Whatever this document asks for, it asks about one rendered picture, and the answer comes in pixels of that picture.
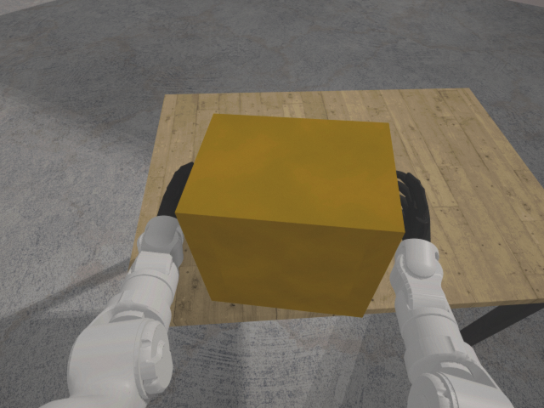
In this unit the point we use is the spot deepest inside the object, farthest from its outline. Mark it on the left robot upper arm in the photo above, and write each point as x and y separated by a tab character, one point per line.
118	365

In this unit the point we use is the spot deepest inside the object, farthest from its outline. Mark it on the table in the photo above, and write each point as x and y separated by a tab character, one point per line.
486	207

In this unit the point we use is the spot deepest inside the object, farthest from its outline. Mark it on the robot left forearm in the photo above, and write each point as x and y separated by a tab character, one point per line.
150	285

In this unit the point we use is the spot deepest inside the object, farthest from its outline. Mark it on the carton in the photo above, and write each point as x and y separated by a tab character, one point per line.
293	213

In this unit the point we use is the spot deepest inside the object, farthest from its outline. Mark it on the robot left hand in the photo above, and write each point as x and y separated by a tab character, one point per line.
171	198

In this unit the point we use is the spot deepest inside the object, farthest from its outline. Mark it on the robot right forearm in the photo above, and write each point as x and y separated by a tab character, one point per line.
427	325

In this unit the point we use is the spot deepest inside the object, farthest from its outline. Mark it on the robot right hand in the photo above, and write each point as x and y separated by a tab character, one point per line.
415	207

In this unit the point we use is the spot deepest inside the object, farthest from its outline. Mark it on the right robot upper arm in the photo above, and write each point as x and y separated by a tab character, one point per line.
439	390

